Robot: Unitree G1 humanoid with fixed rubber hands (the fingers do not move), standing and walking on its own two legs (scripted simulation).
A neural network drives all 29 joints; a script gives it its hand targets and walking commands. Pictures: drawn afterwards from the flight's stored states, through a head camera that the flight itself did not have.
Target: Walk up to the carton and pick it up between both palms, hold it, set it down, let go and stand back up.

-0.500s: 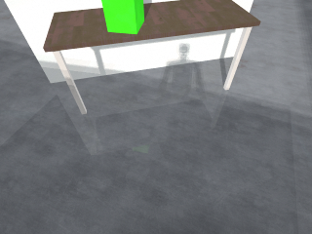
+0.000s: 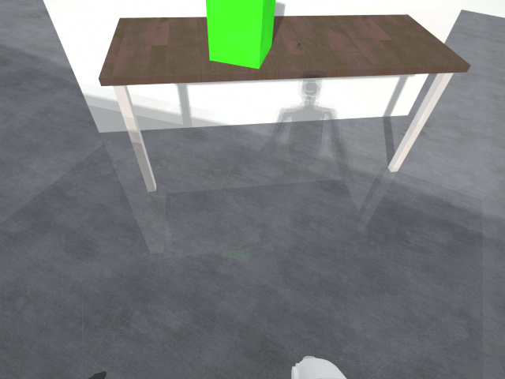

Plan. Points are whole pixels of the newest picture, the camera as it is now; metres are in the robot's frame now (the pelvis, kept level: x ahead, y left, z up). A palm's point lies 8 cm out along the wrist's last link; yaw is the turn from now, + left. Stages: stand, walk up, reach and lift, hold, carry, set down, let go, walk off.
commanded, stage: walk up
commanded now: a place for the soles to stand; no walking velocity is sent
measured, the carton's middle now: (242, 19) +1.29 +0.06 +0.02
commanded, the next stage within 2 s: none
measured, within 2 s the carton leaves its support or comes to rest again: neither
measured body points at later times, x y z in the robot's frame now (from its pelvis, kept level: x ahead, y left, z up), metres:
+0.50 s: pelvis +0.19 -0.03 +0.00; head +0.18 -0.05 +0.45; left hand +0.22 +0.28 -0.11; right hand +0.24 -0.32 -0.14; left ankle +0.18 +0.11 -0.69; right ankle +0.19 -0.14 -0.72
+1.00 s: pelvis +0.34 -0.04 -0.02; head +0.36 -0.03 +0.43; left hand +0.42 +0.26 -0.14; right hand +0.40 -0.33 -0.14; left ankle +0.26 +0.11 -0.72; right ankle +0.46 -0.12 -0.72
